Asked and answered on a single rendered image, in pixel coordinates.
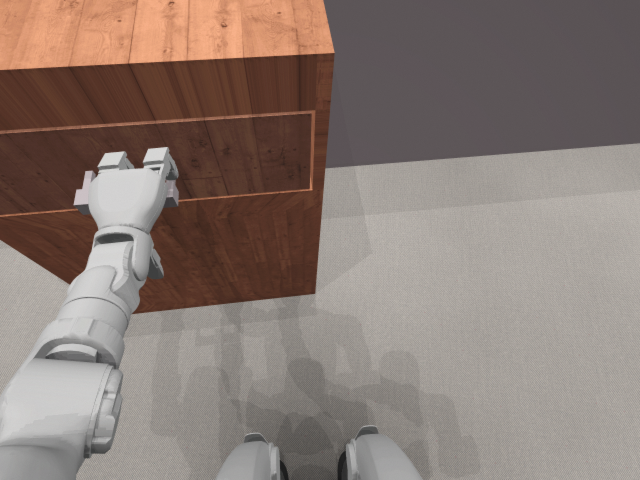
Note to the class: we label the right robot shin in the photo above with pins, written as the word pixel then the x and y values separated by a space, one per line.
pixel 370 429

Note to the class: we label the cabinet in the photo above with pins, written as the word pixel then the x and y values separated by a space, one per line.
pixel 87 62

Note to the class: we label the robot left forearm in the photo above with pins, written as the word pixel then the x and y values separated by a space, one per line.
pixel 92 320

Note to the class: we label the left robot hand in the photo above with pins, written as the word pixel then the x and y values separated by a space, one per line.
pixel 124 196

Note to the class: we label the robot shin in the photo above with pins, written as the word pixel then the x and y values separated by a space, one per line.
pixel 254 437
pixel 370 429

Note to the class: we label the drawer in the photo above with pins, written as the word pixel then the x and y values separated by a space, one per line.
pixel 41 168

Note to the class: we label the left robot shin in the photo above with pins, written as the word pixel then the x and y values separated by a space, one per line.
pixel 254 437

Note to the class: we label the left robot upper arm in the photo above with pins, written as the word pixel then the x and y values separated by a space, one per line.
pixel 59 413

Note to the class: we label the handle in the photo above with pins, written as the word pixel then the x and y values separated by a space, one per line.
pixel 81 196

